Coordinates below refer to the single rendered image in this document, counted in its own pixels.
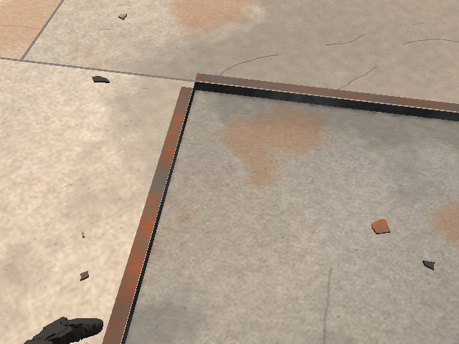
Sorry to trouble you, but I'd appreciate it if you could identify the left robot hand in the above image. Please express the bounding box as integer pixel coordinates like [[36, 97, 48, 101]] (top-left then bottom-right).
[[24, 317, 103, 344]]

